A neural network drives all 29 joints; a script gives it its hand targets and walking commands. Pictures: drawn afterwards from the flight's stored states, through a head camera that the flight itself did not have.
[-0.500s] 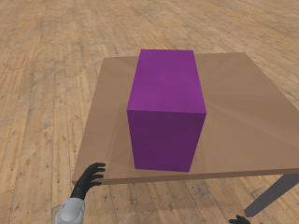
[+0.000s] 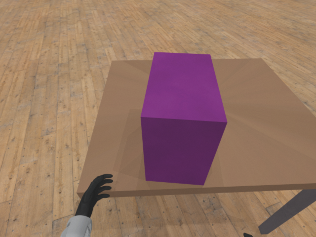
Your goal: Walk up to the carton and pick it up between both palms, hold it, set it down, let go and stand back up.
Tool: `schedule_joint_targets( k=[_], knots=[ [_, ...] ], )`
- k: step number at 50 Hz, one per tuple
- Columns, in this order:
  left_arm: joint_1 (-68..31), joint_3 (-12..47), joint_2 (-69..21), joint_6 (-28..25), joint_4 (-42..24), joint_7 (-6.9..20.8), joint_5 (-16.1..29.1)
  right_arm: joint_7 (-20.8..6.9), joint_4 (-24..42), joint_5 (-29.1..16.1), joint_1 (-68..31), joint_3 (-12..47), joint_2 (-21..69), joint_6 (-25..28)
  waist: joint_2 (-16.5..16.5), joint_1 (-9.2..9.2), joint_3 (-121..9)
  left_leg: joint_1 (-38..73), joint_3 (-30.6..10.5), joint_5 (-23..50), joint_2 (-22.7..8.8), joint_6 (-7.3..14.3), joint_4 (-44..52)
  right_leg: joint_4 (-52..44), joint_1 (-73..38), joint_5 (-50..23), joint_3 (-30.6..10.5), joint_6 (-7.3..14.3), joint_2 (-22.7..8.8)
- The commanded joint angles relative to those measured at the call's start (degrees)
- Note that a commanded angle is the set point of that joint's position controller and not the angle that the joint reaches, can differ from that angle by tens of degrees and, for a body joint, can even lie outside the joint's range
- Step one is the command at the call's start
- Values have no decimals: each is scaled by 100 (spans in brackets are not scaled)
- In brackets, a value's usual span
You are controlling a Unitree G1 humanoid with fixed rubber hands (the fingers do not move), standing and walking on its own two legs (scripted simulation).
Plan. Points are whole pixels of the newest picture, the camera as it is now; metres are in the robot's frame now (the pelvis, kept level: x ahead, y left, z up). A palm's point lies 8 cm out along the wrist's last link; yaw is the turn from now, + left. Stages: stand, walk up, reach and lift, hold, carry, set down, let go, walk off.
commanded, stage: stand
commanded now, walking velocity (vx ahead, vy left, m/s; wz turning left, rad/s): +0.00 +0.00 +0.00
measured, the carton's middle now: (178, 116) +0.46 -0.02 +0.07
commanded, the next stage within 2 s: none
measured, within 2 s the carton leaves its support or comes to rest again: neither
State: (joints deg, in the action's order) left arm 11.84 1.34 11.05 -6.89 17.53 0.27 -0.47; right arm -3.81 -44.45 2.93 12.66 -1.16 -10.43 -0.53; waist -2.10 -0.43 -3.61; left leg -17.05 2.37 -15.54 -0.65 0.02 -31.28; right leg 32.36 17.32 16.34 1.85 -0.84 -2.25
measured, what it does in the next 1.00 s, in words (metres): stands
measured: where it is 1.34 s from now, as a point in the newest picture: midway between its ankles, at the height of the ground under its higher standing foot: outside the picture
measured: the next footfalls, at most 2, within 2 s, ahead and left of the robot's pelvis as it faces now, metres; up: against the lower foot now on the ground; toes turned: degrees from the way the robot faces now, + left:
none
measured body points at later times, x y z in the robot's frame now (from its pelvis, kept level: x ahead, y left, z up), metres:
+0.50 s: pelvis -0.01 -0.01 +0.00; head -0.01 +0.00 +0.45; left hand +0.22 +0.20 -0.01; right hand +0.11 -0.24 -0.12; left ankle +0.01 +0.12 -0.73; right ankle +0.01 -0.13 -0.73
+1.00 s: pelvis -0.01 -0.01 +0.00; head -0.01 +0.00 +0.45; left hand +0.22 +0.20 -0.01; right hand +0.13 -0.23 -0.12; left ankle +0.01 +0.12 -0.73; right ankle +0.01 -0.13 -0.73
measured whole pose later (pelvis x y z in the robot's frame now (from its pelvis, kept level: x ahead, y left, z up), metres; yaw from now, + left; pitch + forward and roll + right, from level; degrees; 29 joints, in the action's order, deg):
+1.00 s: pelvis -0.01 -0.01 +0.00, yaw +1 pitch +1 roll +0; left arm 10.1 -0.5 10.4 -5.9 17.4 -0.4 -0.4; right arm -3.4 -42.8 2.4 12.0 -1.4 -9.0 -1.5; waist -1.4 -0.1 -2.1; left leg -18.4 0.6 -16.2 -1.5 -1.2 -33.8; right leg 34.2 17.8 17.2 3.5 0.2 -1.5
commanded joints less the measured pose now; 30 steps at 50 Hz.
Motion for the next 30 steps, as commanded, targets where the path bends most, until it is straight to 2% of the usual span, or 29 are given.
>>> schedule_joint_targets(
  k=[1,2,3,5,7,11,12,14,16,18,19,20,22,23,26,27,28,29,30],
  knots=[
    [414,-298,482,446,423,-106,-93,32,440,-12,-82,-213,-652,90,-132,30,401,-267,-588,277,-300,55,656,-727,96,-140,-492,32,-233],
    [431,-322,557,451,429,-98,-91,20,462,-12,-178,-192,-616,94,-98,-16,475,-280,-541,391,-281,40,594,-753,134,-202,-498,15,-230],
    [474,-338,563,461,422,-97,-104,18,483,-26,-203,-187,-569,91,-229,-35,377,-159,-577,408,-309,44,592,-745,204,-192,-468,17,-221],
    [393,-329,493,453,413,-109,-108,32,441,-21,-132,-193,-581,92,-220,8,381,-222,-541,429,-275,-3,541,-726,133,-230,-459,33,-223],
    [372,-333,475,456,377,-118,-111,29,462,-13,-132,-221,-631,76,-361,40,347,-151,-521,506,-287,-12,480,-719,156,-267,-466,44,-224],
    [327,-365,526,480,373,-123,-95,30,485,-19,-196,-227,-570,58,-142,38,396,-218,-526,363,-268,-5,487,-798,178,-85,-524,57,-267],
    [421,-354,512,488,394,-125,-96,38,480,-18,-191,-230,-591,57,-207,-7,344,-171,-483,314,-239,-31,472,-800,243,18,-470,51,-232],
    [358,-367,513,486,403,-127,-93,46,513,-21,-177,-197,-493,60,-332,45,453,-230,-561,337,-303,-22,468,-807,251,7,-472,60,-229],
    [393,-365,499,496,394,-117,-104,31,495,-26,-201,-199,-497,37,-160,1,328,-163,-458,271,-226,-49,436,-864,262,139,-501,74,-254],
    [326,-356,475,497,375,-130,-108,41,521,-17,-163,-205,-487,45,-301,56,401,-235,-510,334,-259,-40,422,-813,197,24,-467,59,-233],
    [363,-345,457,496,375,-129,-93,54,531,-19,-221,-204,-531,36,-204,-12,343,-192,-423,290,-190,-73,374,-861,261,143,-525,59,-246],
    [303,-380,565,504,371,-122,-97,42,548,-40,-170,-208,-493,38,-381,56,506,-149,-449,279,-185,-93,380,-917,443,261,-488,38,-238],
    [378,-357,441,519,391,-121,-86,36,504,-39,-165,-190,-485,33,-360,3,438,-208,-439,214,-193,-102,372,-871,349,249,-473,55,-212],
    [338,-388,539,529,393,-121,-110,34,516,-40,-157,-180,-436,28,-483,31,404,-145,-397,223,-161,-109,354,-911,472,399,-479,51,-224],
    [289,-371,506,536,363,-139,-99,29,534,-41,-114,-182,-448,45,-191,74,439,-176,-498,307,-244,-84,383,-840,417,220,-463,65,-221],
    [362,-349,430,536,383,-145,-87,37,521,-25,-138,-161,-460,49,-319,34,353,-163,-516,272,-278,-69,406,-827,357,210,-449,61,-210],
    [414,-341,401,535,379,-131,-89,39,510,-25,-148,-175,-449,38,-155,3,337,-169,-445,243,-215,-86,337,-814,317,194,-438,59,-210],
    [444,-334,431,541,392,-127,-96,46,533,-22,-136,-191,-463,22,-101,28,361,-220,-453,218,-205,-92,347,-819,318,231,-465,82,-228],
    [316,-343,448,534,351,-124,-95,46,535,-27,-97,-174,-440,18,-217,69,415,-245,-446,231,-207,-111,359,-806,335,241,-446,58,-222]
  ],
)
